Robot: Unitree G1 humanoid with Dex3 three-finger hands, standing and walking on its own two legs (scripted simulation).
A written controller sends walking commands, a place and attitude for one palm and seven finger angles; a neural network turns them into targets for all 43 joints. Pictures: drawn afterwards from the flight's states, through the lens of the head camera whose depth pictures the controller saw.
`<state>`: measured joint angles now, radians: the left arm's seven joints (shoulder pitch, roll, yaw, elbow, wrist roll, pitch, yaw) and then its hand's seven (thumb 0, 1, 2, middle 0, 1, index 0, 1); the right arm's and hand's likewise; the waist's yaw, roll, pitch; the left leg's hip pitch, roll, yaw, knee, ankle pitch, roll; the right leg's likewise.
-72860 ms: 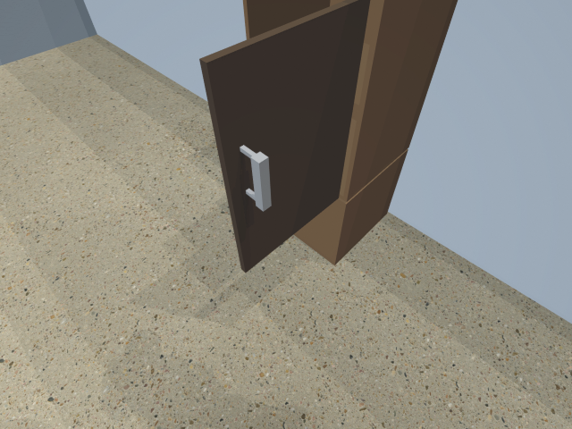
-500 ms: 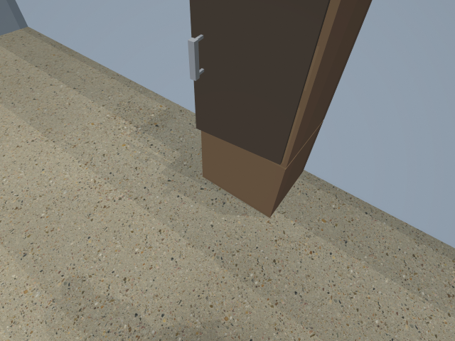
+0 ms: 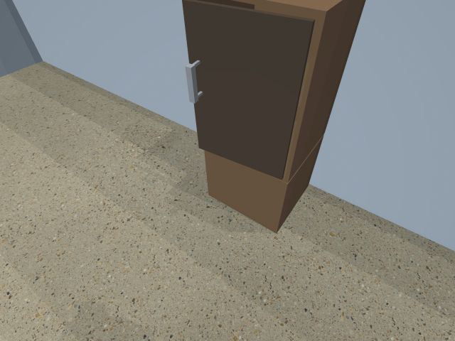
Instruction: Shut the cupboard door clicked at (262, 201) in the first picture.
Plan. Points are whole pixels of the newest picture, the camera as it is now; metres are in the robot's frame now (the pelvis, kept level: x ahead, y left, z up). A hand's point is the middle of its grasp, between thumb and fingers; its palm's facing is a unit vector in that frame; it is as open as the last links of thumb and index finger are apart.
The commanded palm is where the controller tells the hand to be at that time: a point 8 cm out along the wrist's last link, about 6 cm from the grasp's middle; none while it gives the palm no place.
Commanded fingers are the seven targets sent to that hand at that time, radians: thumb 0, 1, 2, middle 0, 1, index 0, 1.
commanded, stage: let the arm hang, fingers relaxed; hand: left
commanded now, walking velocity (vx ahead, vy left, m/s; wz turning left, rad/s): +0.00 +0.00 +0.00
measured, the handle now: (195, 81) +0.93 +0.16 +0.00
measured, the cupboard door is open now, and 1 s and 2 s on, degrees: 6 6 6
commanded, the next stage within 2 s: look to check the result in 0.28 s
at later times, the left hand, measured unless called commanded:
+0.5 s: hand out of the picture +0.01 +0.17 -0.17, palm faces +0.02 -0.98 -0.22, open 7.4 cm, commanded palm none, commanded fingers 0.00 0.90 0.90 -0.20 -0.30 -0.20 -0.30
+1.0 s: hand out of the picture +0.02 +0.17 -0.18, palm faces +0.02 -0.98 -0.22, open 7.4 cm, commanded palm none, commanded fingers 0.00 0.90 0.90 -0.20 -0.30 -0.20 -0.30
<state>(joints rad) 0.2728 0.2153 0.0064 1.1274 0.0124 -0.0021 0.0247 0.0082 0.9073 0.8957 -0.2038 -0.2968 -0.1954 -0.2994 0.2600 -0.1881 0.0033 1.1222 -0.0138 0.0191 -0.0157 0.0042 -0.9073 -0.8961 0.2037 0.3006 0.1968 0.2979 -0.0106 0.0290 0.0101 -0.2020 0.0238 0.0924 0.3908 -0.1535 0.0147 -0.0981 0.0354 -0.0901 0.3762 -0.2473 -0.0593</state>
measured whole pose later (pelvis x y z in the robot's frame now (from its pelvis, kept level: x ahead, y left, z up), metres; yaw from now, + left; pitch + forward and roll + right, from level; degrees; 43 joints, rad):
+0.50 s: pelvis +0.02 -0.01 +0.00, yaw +0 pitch -2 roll +0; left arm 0.29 0.17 0.00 1.16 0.01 -0.01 0.03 0.01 0.91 0.90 -0.21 -0.30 -0.20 -0.30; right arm 0.26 -0.17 0.00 1.14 -0.01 0.01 -0.03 0.00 -0.91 -0.90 0.20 0.30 0.20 0.30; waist -0.01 0.01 0.03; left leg -0.17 0.03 0.09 0.37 -0.17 0.00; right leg -0.06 0.05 -0.09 0.34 -0.25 -0.07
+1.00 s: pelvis +0.02 -0.02 +0.00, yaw +0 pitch -2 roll +0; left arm 0.28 0.17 0.01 1.15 0.01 -0.01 0.04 0.01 0.90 0.90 -0.20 -0.30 -0.20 -0.30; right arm 0.25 -0.18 0.00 1.14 -0.01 0.02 -0.04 0.00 -0.91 -0.90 0.20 0.30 0.20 0.30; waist -0.01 0.00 0.03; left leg -0.15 0.04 0.09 0.38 -0.18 -0.01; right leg -0.03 0.06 -0.08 0.32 -0.26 -0.08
